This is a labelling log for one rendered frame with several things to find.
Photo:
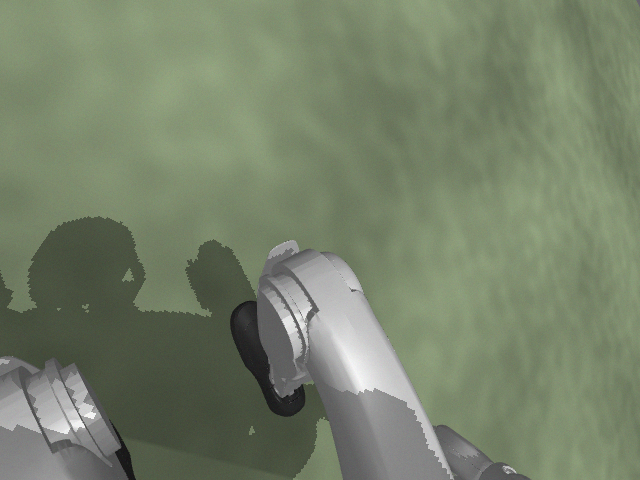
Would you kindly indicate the left robot foot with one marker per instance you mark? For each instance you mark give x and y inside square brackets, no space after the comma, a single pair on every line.
[124,457]

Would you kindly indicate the right robot foot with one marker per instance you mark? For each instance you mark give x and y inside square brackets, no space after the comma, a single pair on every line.
[244,329]

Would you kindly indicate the right robot hand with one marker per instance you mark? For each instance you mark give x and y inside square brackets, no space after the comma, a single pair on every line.
[465,460]

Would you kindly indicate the right robot arm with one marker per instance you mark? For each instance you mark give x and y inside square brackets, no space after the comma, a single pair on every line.
[501,471]

